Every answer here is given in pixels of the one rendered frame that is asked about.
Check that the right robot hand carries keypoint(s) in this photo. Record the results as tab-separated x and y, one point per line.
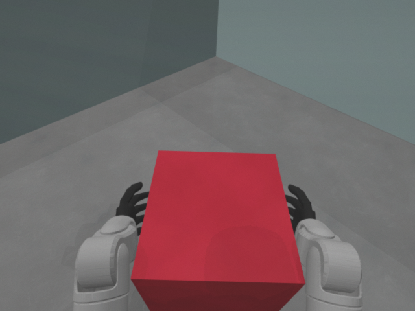
302	205

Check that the left robot hand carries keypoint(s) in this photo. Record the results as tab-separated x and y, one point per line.
127	202

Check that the left robot forearm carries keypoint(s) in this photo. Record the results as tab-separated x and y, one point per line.
102	267

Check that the right robot forearm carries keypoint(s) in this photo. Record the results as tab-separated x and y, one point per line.
333	268

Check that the carton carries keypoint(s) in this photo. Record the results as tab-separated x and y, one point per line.
216	235

